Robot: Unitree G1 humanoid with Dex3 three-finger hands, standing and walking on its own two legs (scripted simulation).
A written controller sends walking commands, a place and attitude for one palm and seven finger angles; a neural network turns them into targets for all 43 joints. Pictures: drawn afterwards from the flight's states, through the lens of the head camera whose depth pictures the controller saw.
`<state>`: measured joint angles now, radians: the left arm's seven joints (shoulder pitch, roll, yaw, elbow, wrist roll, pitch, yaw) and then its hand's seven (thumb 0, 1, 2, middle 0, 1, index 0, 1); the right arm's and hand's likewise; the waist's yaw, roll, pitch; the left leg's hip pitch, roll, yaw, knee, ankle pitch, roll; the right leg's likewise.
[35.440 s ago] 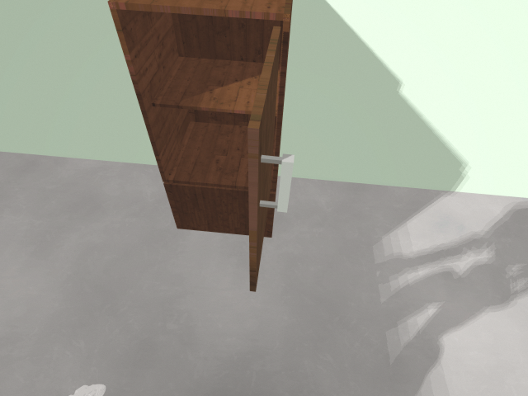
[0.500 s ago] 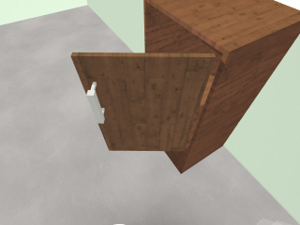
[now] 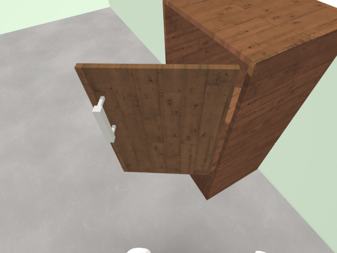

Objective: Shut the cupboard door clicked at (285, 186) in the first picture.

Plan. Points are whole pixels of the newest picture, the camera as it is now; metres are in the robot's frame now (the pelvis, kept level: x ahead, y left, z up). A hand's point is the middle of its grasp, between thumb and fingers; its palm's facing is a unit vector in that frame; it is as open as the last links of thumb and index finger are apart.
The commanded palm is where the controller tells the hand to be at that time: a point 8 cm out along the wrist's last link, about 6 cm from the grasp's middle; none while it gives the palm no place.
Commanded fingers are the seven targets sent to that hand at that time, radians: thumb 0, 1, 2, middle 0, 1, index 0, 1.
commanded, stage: come to a stop and stand still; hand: left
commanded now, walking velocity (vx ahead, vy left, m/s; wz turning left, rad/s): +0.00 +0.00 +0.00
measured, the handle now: (106, 120) +0.46 +0.23 +0.00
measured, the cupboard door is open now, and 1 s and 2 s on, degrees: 57 57 57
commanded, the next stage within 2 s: look again from close up in 1.38 s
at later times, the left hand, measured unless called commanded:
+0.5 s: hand out of the picture -0.01 +0.19 -0.17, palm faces +0.02 -0.99 -0.17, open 7.3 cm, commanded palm none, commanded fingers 0.00 0.90 0.90 -0.20 -0.30 -0.20 -0.30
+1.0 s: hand out of the picture -0.03 +0.18 -0.17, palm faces +0.03 -0.99 -0.13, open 7.3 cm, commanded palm none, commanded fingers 0.00 0.90 0.90 -0.20 -0.30 -0.20 -0.30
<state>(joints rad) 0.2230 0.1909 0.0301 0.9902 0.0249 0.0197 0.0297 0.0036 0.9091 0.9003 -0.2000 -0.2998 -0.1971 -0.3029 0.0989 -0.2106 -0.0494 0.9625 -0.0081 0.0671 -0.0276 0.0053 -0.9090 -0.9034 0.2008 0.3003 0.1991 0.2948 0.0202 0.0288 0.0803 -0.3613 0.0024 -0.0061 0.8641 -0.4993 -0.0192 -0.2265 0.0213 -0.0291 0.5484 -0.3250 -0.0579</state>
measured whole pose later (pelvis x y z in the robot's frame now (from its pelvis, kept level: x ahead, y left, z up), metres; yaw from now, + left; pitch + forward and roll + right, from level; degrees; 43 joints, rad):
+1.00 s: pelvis -0.01 +0.03 +0.01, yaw -1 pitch +0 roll +0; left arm 0.29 0.13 0.00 1.15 0.00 0.00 0.03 0.01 0.92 0.90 -0.20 -0.30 -0.20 -0.30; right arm 0.30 -0.11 0.01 1.13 -0.01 -0.01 -0.05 0.01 -0.92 -0.90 0.20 0.30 0.20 0.29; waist 0.01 -0.03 0.04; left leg -0.09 -0.01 0.03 0.37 -0.27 0.02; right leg -0.16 0.01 0.00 0.39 -0.22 -0.01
